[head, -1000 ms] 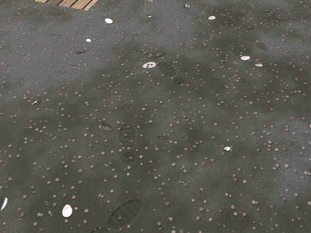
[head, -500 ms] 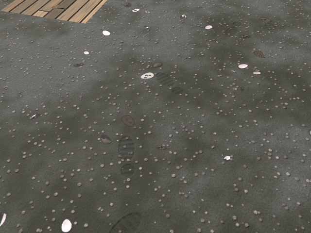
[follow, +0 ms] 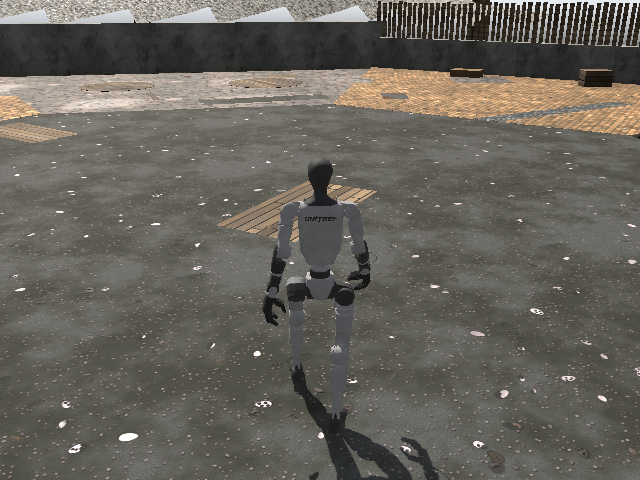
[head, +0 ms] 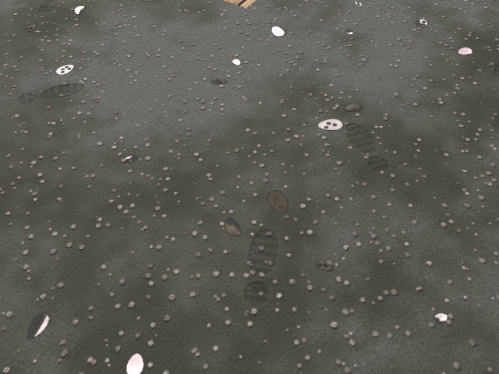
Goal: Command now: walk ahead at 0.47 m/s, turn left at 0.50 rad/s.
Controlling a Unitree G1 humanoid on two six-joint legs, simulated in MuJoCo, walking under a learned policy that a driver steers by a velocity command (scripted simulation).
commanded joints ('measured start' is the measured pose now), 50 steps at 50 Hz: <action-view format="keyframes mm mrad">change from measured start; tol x64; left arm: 1 19 200 39 -44 -9 10 12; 50 -108 225 56 -241 -31 24 -24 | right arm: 1 -120 -51 -11 -120 0 -17 23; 50 50 -123 -29 -183 -40 -43 -33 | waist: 1 -51 -104 88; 50 -70 -121 -68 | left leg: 1 73 -60 86 -46 -67 49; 7 1145 277 -915 -420 -383 406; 29 568 27 -323 -26 223 72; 32 -107 -101 -238 633 -539 -27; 50 298 -54 -75 -229 60 -27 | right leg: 1 -65 -296 10 79 997 -92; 4 -127 -285 -2 535 1258 -64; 7 -925 17 350 1369 -162 2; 27 -642 -40 256 275 334 -31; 31 241 -440 972 152 91 -344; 50 -239 -202 335 180 705 -127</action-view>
